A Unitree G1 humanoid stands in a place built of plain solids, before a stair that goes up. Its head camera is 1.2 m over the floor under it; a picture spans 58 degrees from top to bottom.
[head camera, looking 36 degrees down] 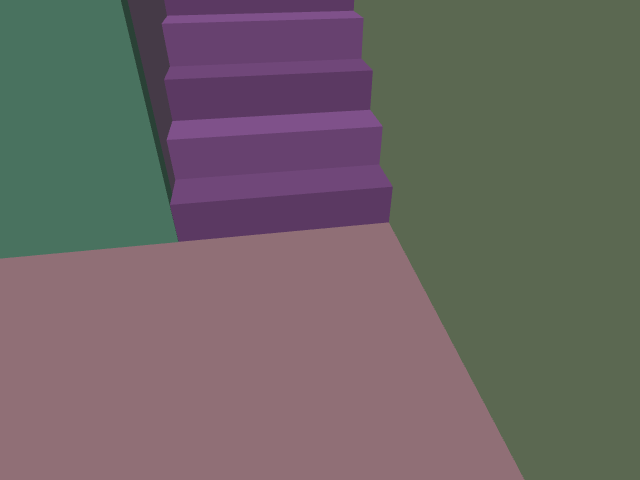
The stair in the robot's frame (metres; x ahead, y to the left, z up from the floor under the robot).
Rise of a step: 0.20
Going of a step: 0.24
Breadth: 1.02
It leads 9 degrees to the left of straight ahead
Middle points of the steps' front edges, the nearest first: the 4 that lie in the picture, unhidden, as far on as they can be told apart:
1.72 0.16 0.20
1.95 0.20 0.41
2.19 0.24 0.61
2.42 0.27 0.81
